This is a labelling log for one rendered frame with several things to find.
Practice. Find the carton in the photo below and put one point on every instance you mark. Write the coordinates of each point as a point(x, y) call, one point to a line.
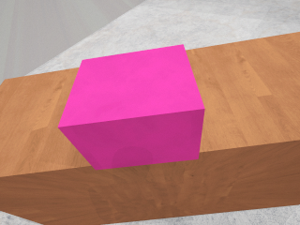
point(135, 108)

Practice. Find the pedestal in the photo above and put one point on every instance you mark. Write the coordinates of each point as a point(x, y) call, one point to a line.
point(249, 154)

